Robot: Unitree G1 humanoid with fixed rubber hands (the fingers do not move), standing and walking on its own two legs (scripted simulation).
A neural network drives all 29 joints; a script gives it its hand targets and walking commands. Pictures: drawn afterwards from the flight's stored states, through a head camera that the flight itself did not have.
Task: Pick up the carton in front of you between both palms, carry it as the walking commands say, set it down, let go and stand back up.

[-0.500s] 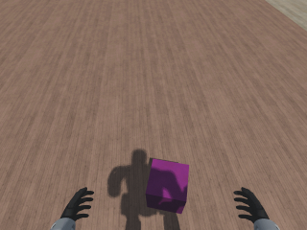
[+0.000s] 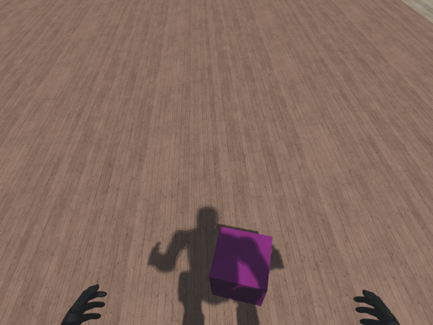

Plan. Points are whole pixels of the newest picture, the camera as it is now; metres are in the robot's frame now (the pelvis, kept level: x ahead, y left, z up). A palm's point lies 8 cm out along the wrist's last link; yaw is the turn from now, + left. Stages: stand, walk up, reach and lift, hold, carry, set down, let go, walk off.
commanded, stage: stand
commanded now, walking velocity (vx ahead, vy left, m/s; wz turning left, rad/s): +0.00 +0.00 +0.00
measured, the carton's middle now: (241, 266) +0.42 -0.04 -0.65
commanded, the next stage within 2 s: none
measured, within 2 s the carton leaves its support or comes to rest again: neither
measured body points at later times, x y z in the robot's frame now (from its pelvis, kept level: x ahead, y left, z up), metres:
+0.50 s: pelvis -0.01 +0.00 +0.01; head -0.02 -0.01 +0.46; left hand +0.10 +0.31 -0.10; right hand +0.10 -0.30 -0.11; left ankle -0.05 +0.14 -0.74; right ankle -0.02 -0.11 -0.74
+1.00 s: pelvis -0.03 +0.00 +0.01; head -0.03 -0.01 +0.46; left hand +0.07 +0.32 -0.10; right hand +0.07 -0.31 -0.11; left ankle -0.05 +0.14 -0.74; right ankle -0.02 -0.11 -0.74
